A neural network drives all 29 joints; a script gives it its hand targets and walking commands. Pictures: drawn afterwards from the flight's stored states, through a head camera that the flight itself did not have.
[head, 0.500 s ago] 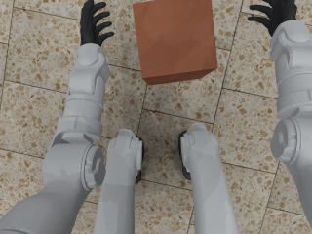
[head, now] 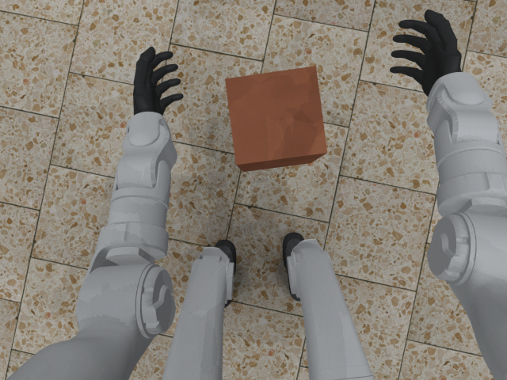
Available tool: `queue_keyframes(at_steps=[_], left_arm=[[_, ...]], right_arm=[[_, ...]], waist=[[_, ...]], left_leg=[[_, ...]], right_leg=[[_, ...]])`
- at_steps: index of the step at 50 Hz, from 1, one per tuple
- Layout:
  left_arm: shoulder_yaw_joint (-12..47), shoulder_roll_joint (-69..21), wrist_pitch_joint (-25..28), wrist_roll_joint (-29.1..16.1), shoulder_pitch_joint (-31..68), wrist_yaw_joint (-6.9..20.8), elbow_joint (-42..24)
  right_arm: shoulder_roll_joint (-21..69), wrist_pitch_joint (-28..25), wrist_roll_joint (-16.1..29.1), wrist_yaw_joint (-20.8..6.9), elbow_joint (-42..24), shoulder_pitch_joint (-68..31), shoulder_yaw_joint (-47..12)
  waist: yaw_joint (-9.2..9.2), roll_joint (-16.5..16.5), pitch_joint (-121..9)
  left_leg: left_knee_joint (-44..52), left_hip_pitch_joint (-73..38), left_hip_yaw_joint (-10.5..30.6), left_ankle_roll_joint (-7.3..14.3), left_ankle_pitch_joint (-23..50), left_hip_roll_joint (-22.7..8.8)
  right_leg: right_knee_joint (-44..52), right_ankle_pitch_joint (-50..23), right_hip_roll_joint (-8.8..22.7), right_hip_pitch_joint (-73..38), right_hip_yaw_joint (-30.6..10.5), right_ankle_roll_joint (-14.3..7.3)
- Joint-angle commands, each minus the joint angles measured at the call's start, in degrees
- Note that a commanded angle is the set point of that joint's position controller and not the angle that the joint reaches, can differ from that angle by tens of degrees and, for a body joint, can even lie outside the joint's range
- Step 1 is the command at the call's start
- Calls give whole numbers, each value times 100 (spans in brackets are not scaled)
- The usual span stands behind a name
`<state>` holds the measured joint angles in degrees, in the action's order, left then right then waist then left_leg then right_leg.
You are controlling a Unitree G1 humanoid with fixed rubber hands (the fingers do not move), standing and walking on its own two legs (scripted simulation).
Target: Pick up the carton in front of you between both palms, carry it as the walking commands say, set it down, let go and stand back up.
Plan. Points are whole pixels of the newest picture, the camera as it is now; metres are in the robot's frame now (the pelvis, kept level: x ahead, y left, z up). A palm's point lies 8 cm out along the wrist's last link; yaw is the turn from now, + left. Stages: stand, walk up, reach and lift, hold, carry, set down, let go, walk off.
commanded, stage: let go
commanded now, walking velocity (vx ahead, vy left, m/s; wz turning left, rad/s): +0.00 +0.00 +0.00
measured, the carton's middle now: (274, 127) +0.52 -0.06 -0.50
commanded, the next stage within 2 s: stand in 1.26 s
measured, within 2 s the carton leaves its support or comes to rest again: neither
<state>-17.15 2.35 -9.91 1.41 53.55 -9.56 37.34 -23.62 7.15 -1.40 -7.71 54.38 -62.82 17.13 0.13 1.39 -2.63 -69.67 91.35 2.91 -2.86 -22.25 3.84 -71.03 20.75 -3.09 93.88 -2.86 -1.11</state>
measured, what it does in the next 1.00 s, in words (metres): rises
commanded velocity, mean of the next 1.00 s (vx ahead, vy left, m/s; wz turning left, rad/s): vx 0.00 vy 0.00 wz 0.00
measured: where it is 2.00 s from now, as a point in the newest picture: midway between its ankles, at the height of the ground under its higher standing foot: (260, 281)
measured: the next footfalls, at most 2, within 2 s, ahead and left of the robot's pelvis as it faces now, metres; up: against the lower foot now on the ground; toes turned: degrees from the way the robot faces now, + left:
none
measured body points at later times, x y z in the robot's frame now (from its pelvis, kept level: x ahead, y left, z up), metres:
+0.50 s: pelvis +0.07 +0.01 +0.11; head +0.26 -0.01 +0.52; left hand +0.38 +0.20 +0.00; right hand +0.37 -0.25 +0.00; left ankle +0.07 +0.13 -0.59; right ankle +0.08 -0.10 -0.59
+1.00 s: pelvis +0.09 +0.03 +0.15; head +0.11 +0.03 +0.60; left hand +0.28 +0.26 +0.07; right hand +0.25 -0.21 +0.07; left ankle +0.07 +0.13 -0.59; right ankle +0.08 -0.10 -0.59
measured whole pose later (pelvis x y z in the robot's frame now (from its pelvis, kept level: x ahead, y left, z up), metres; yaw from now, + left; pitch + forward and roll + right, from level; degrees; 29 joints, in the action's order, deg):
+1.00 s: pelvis +0.09 +0.03 +0.15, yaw -3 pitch -2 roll -1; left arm -1.9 12.6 -5.3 -0.1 -13.0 3.5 24.8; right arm -12.3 5.3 -0.2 -4.5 25.1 13.2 2.4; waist 0.0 0.5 4.0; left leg -25.6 7.1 3.7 1.5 -16.4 2.6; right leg -24.2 14.2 -1.5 8.0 -4.2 0.6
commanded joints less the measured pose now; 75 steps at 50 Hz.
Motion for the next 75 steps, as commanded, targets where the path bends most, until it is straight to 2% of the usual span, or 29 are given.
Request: queue_keyframes(at_steps=[1, 4, 7, 13, 21, 25, 36, 44, 49, 61, 62, 63, 64, 65, 68, 75], left_arm=[[-10, 315, 153, 164, 702, 73, -530], [46, 371, 191, 349, 80, 167, -576], [214, 502, 239, 493, -701, 295, -772], [658, 697, 465, 389, -1988, 559, -1296], [962, 807, 844, 107, -3756, 845, -1154], [1041, 942, 987, 65, -4600, 944, -1186], [1341, 1253, 1146, -170, -6255, 1146, -1642], [1429, 1441, 762, -198, -6460, 1285, -1797], [1395, 1444, 467, -141, -6365, 1310, -1800], [1309, 1473, 276, -47, -6362, 1338, -1835], [1334, 1556, -41, 96, -6159, 1165, -2210], [1401, 1480, -124, 34, -6315, 1098, -2097], [1201, 2215, 297, -8, -6335, 841, -1082], [1230, 2253, 493, 76, -6441, 772, -976], [1268, 2097, 776, 128, -6221, 768, -706], [1273, 2287, 975, 104, -6192, 784, -100]], right_arm=[[-666, -144, -169, 18, -517, -928, 136], [-518, -146, -350, 97, -705, -269, 141], [-314, -138, -449, 215, -1172, 593, 93], [-16, -333, -174, 307, -2184, 1969, -143], [322, -682, 106, 292, -2280, 3941, -484], [395, -828, 151, 340, -2348, 4950, -627], [572, -948, 184, 450, -3000, 6938, -1078], [549, -508, 149, 373, -3397, 7330, -1272], [524, -178, 116, 312, -3502, 7269, -1289], [603, 16, 40, 340, -3595, 7301, -1272], [513, -166, 118, 433, -3248, 7605, -1220], [524, -203, 137, 481, -3378, 7510, -1251], [-84, -348, -88, 732, -2813, 7131, -1157], [-68, -430, -90, 805, -2781, 7288, -1138], [17, -556, -106, 843, -2504, 7312, -1222], [-191, -691, -107, 878, -2080, 7283, -1252]], waist=[[-188, -539, -5249], [-208, -564, -5498], [-203, -577, -5604], [-145, -547, -4925], [-39, -466, -3885], [-12, -337, -3339], [0, -94, -1358], [-8, 25, 121], [-8, 102, 625], [-5, -69, 565], [-57, 112, 254], [-59, -36, 302], [126, -355, 459], [27, -355, 316], [-44, -225, 299], [-24, -119, -89]], left_leg=[[799, -2002, -615, -216, 1110, 178], [1080, -2263, -629, -188, 1295, 187], [1395, -2553, -630, -122, 1412, 190], [2036, -3296, -479, -15, 1688, 81], [2732, -4424, -268, 31, 2179, -51], [3102, -5207, -190, 54, 2409, -99], [4365, -7660, -67, 99, 2739, -218], [4971, -8003, -58, 128, 1770, -293], [5074, -7910, -51, 165, 1286, -334], [4875, -8380, -138, 170, 1785, -227], [4667, -8495, -135, 136, 1896, -153], [4631, -8479, -120, 165, 1906, -153], [4370, -7890, 71, 91, 1700, -446], [4341, -8034, 137, 128, 1505, -489], [4405, -7875, 321, 207, 933, -518], [4295, -8015, 449, 272, 1899, -626]], right_leg=[[952, -2163, 36, -4510, 185, 166], [1216, -2607, 44, -5247, 139, 194], [1497, -3037, 68, -6030, 70, 216], [2083, -3486, 140, -6793, -50, 186], [2671, -3751, 193, -7286, -105, 197], [3052, -3643, 183, -7518, -90, 200], [4411, -2560, 59, -8250, 137, 198], [4903, -1515, 15, -8795, 282, 179], [4863, -1190, -19, -9074, 322, 180], [4841, -1671, 22, -9239, 224, 193], [4698, -1916, 58, -9364, 237, 157], [4650, -1993, 46, -9275, 195, 187], [4645, -1607, 438, -8355, -8, 269], [4663, -1351, 487, -8283, -144, 214], [4763, -648, 521, -8059, -312, 146], [4550, -1868, 587, -8429, -324, 106]])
